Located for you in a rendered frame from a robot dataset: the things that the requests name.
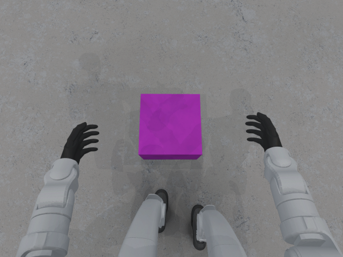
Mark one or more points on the robot right hand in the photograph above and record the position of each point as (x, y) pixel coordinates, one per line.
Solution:
(268, 134)

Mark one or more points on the right robot forearm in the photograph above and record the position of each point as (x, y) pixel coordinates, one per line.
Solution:
(301, 224)

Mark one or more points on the left robot thigh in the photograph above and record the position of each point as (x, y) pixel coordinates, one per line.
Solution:
(141, 239)

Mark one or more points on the robot right upper arm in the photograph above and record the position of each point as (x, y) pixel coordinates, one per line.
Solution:
(311, 251)

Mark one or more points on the carton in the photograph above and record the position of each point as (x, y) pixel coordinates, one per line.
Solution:
(170, 127)

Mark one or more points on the left robot forearm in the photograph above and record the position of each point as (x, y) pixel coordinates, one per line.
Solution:
(47, 234)

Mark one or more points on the robot right foot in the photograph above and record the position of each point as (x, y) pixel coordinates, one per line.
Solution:
(199, 245)

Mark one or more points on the robot left hand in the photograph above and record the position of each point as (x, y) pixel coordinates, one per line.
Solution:
(73, 148)

